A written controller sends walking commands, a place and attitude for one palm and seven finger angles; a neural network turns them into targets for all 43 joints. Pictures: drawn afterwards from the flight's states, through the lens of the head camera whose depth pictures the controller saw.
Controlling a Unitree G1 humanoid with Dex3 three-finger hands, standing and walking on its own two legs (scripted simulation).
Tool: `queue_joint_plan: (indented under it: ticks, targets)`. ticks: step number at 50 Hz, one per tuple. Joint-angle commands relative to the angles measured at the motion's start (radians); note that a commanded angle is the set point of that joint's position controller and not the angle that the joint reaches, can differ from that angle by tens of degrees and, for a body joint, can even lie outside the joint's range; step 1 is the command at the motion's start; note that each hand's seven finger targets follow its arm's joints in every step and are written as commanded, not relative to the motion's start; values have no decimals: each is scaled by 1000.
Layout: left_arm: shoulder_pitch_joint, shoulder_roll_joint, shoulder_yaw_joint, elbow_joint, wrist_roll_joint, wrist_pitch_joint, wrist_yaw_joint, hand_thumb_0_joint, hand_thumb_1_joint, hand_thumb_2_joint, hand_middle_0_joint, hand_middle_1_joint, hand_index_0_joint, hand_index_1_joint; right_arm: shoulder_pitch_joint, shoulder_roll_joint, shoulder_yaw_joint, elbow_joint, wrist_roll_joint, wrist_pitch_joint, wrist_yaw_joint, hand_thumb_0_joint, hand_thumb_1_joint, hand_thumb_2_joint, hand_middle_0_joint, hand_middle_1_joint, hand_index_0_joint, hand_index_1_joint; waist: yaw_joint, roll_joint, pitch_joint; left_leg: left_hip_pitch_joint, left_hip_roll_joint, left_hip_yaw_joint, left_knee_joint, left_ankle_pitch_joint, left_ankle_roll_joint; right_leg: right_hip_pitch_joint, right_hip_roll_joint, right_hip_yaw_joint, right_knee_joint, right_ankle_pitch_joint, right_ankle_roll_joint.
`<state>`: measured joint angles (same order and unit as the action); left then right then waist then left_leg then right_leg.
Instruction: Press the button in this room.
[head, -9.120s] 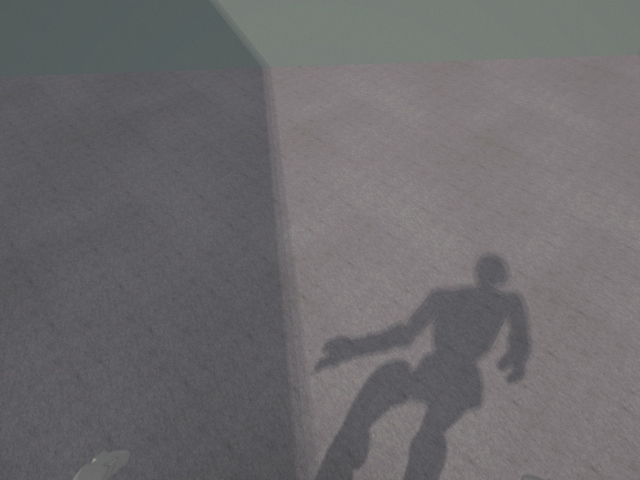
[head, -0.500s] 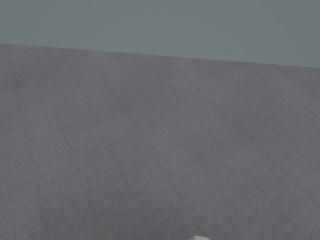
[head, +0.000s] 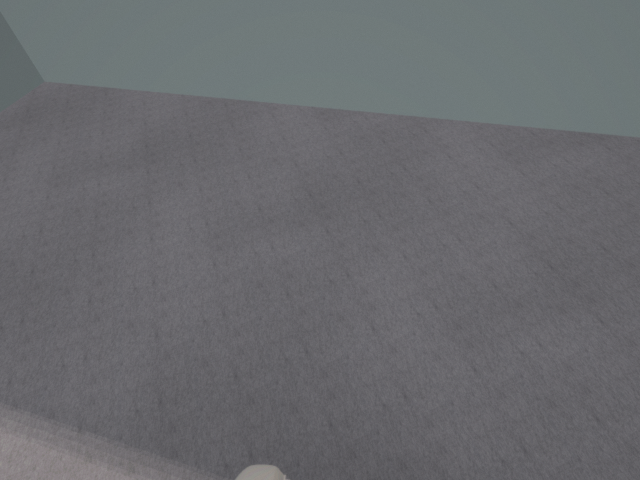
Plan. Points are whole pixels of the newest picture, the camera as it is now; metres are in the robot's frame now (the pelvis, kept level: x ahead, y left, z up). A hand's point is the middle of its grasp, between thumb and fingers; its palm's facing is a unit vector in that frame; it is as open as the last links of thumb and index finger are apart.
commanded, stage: turn or walk to find it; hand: left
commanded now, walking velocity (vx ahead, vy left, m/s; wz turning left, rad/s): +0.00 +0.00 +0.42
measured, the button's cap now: out of the picture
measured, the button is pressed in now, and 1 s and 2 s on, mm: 0 0 0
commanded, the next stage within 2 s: none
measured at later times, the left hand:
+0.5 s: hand out of the picture -0.02 +0.28 -0.17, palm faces +0.26 -0.94 -0.24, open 7.4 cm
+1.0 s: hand out of the picture -0.04 +0.20 -0.14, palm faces +0.41 -0.87 -0.27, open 7.4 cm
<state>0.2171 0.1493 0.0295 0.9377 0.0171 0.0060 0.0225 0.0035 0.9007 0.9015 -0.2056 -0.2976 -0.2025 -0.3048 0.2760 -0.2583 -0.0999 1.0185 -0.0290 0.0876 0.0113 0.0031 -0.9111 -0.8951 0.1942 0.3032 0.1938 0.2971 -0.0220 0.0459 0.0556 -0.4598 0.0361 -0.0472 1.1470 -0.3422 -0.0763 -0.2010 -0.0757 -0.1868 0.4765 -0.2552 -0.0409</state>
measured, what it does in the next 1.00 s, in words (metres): steps on the spot, turning left: left foot, then right foot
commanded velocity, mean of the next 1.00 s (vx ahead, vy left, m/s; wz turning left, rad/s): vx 0.00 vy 0.00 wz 0.42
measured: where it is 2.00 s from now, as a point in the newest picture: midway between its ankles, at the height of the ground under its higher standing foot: outside the picture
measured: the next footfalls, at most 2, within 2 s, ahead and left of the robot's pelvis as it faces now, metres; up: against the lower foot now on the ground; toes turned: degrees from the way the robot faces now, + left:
left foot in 0.22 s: -0.01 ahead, +0.15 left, +0.00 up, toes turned +11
right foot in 0.74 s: +0.03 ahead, -0.08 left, +0.00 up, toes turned +14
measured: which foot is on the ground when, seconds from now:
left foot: up 0.00-0.20, down 0.22-0.74, up 0.76-1.00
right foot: down 0.00-0.22, up 0.24-0.72, down 0.74-1.00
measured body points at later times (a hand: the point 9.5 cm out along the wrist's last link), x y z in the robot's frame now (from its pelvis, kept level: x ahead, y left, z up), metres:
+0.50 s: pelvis -0.03 +0.06 +0.00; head -0.01 +0.08 +0.45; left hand -0.03 +0.33 -0.15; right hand +0.11 -0.16 -0.13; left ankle -0.05 +0.14 -0.74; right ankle -0.02 -0.10 -0.67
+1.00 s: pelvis -0.04 -0.01 +0.00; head -0.01 -0.04 +0.45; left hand -0.06 +0.24 -0.12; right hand +0.07 -0.24 -0.17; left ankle -0.14 +0.13 -0.64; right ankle -0.01 -0.09 -0.74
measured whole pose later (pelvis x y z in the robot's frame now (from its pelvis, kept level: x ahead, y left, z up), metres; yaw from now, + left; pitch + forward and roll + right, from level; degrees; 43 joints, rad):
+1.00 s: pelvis -0.04 -0.01 +0.00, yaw +25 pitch -1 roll +2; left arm 0.19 0.15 0.03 0.93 0.02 0.00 0.02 0.00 0.90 0.90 -0.21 -0.30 -0.20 -0.30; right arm 0.27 -0.26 -0.10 1.02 -0.03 0.08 0.01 0.00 -0.91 -0.89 0.19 0.30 0.19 0.30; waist -0.03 0.06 0.06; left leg -0.48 0.03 -0.05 1.17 -0.35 -0.07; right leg -0.19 -0.07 -0.18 0.49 -0.28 -0.04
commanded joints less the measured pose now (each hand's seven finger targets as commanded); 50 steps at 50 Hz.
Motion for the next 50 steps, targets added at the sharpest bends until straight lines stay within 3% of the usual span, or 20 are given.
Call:
queue_joint_plan:
  ticks: [1,5,7,9,10,11,12,13,15,19,28,34,35,36,37,38,39,40,43,50]
  targets:
    - [57,219,58,-42,11,-17,17,0,900,900,-200,-300,-200,-300,-84,-35,11,-91,9,-30,1,0,-900,-900,200,300,200,300,57,-201,-27,-50,15,44,-166,-95,-6,89,-282,201,-171,203,-96]
    - [95,254,68,-14,17,-10,11,0,900,900,-200,-300,-200,-300,-122,-17,26,-105,22,-46,-2,0,-900,-900,200,300,200,300,81,-253,-75,51,-5,99,-374,-148,14,126,-298,184,-97,384,-114]
    - [81,265,69,-6,14,-7,9,0,900,900,-200,-300,-200,-300,-89,-19,28,-98,25,-53,-6,0,-900,-900,200,300,200,300,57,-247,-106,117,-19,125,-479,-94,22,129,-293,155,-48,434,-96]
    - [48,256,69,-6,5,0,8,0,900,900,-200,-300,-200,-300,-31,-37,26,-83,24,-63,-6,0,-900,-900,200,300,200,300,14,-204,-129,277,-15,128,-680,89,36,38,-263,93,41,340,-29]
    - [51,229,63,-15,-4,8,6,0,900,900,-200,-300,-200,-300,-1,-80,17,-77,21,-73,-5,0,-900,-900,200,300,200,300,-9,-82,-144,404,46,56,-777,199,59,-79,-212,37,163,214,26]
    - [52,162,50,-46,-11,15,0,0,900,900,-200,-300,-200,-300,17,-180,-5,-85,11,-80,-9,0,-900,-900,200,300,200,300,-22,226,-131,499,293,-270,-832,445,156,-340,-77,-10,364,-206,105]
    - [-7,152,36,-69,-1,26,3,0,900,900,-200,-300,-200,-300,40,-228,-14,-79,11,-68,-16,0,-900,-900,200,300,200,300,-45,228,-109,417,387,-307,-841,574,249,-353,-49,70,503,-382,110]
    - [-41,165,40,-63,1,35,2,0,900,900,-200,-300,-200,-300,16,-203,-6,-73,7,-68,-23,0,-900,-900,200,300,200,300,-41,156,-76,344,358,-256,-850,507,267,-332,-60,124,566,-336,103]
    - [-45,177,50,-38,2,39,-5,0,900,900,-200,-300,-200,-300,-83,-150,11,-97,6,-70,-34,0,-900,-900,200,300,200,300,-5,154,-3,275,262,-200,-851,422,237,-350,-55,153,626,-223,108]
    - [9,174,49,-9,0,31,-13,0,900,900,-200,-300,-200,-300,-99,-137,20,-109,14,-82,-34,0,-900,-900,200,300,200,300,21,79,-34,329,189,-125,-833,517,215,-332,-32,152,633,-126,126]
    - [-95,153,40,-69,-7,26,-1,0,900,900,-200,-300,-200,-300,-14,-139,2,-101,5,-78,-32,0,-900,-900,200,300,200,300,-23,85,-78,398,205,-251,-786,605,260,-301,-2,173,450,-203,134]
    - [-32,150,39,-65,-16,8,2,0,900,900,-200,-300,-200,-300,-45,-133,-5,-112,5,-70,-27,0,-900,-900,200,300,200,300,18,98,-119,267,148,-293,-713,596,222,-49,53,149,99,-74,108]
    - [9,158,42,-55,-17,2,5,0,900,900,-200,-300,-200,-300,-56,-125,-3,-116,10,-70,-26,0,-900,-900,200,300,200,300,43,79,-136,196,118,-280,-677,503,189,67,37,150,-39,40,105]
    - [45,204,51,-48,-8,-9,10,0,900,900,-200,-300,-200,-300,-47,-86,0,-120,19,-72,-20,0,-900,-900,200,300,200,300,56,-40,-162,72,57,-226,-604,314,132,222,-59,229,-138,116,84]
    - [76,293,70,-45,7,-17,18,0,900,900,-200,-300,-200,-300,-45,-21,13,-141,23,-73,-15,0,-900,-900,200,300,200,300,71,-316,-161,-116,-92,-46,-394,-91,57,315,-315,475,-170,210,-9]
    - [70,312,66,-58,2,-11,18,0,900,900,-200,-300,-200,-300,-73,-60,-1,-154,15,-62,-19,0,-900,-900,200,300,200,300,79,-299,-126,-107,-91,-39,-195,-263,49,156,-424,522,-182,280,-106]
    - [13,267,67,-70,-2,-10,23,0,900,900,-200,-300,-200,-300,-67,-78,-9,-137,9,-44,-17,0,-900,-900,200,300,200,300,54,-238,-75,-87,-59,-75,-66,-206,51,48,-390,459,-212,170,-126]
    - [-50,243,63,-85,-3,-9,22,0,900,900,-200,-300,-200,-300,-47,-69,-11,-109,5,-33,-11,0,-900,-900,200,300,200,300,27,-228,-26,-90,-49,-72,10,-151,48,-12,-325,408,-228,77,-104]
    - [-90,185,41,-97,-4,-18,11,0,900,900,-200,-300,-200,-300,17,-48,-6,-67,3,-28,2,0,-900,-900,200,300,200,300,-8,-195,5,-98,-32,-23,90,-12,24,-12,-211,231,-198,130,-43]
    - [19,205,51,-57,5,-22,16,0,900,900,-200,-300,-200,-300,-54,-40,5,-78,7,-27,1,0,-900,-900,200,300,200,300,37,-203,-13,-87,9,21,-38,-41,-9,80,-260,181,-169,250,-78]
